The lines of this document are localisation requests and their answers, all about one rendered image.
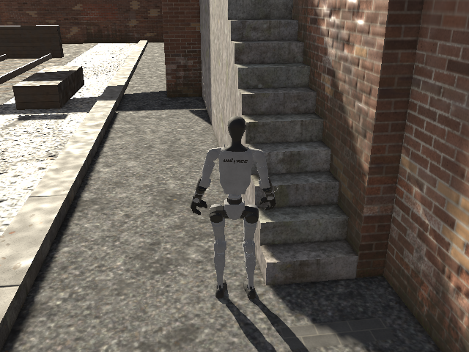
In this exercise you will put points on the robot left forearm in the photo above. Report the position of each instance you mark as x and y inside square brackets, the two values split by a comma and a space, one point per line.
[199, 192]

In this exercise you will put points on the humanoid robot torso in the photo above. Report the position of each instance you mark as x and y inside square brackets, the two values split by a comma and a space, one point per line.
[235, 178]

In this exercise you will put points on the robot right upper arm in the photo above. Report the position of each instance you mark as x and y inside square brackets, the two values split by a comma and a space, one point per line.
[259, 157]

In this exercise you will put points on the left robot hand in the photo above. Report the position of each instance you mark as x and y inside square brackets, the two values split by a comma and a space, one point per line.
[199, 204]

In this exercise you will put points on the robot right forearm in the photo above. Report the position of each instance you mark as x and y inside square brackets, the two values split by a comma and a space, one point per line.
[269, 191]

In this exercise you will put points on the robot left upper arm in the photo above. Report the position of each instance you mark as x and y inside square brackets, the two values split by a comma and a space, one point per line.
[207, 169]

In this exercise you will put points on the right robot hand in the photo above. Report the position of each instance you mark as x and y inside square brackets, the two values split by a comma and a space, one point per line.
[271, 205]

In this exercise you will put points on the humanoid robot head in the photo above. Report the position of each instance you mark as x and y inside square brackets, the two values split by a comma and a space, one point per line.
[236, 127]

